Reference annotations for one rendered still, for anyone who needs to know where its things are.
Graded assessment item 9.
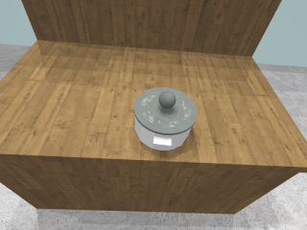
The knob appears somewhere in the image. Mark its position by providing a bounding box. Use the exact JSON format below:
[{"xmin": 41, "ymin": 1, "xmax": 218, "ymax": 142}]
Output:
[{"xmin": 158, "ymin": 91, "xmax": 177, "ymax": 108}]

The pot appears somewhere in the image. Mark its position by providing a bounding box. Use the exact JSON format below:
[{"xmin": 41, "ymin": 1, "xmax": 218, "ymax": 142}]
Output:
[{"xmin": 134, "ymin": 116, "xmax": 191, "ymax": 150}]

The table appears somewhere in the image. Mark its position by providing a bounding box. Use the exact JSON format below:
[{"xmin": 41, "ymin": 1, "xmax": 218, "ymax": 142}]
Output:
[{"xmin": 0, "ymin": 0, "xmax": 307, "ymax": 215}]

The lid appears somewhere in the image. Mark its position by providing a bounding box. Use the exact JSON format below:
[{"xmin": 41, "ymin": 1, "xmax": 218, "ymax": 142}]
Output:
[{"xmin": 133, "ymin": 87, "xmax": 198, "ymax": 135}]

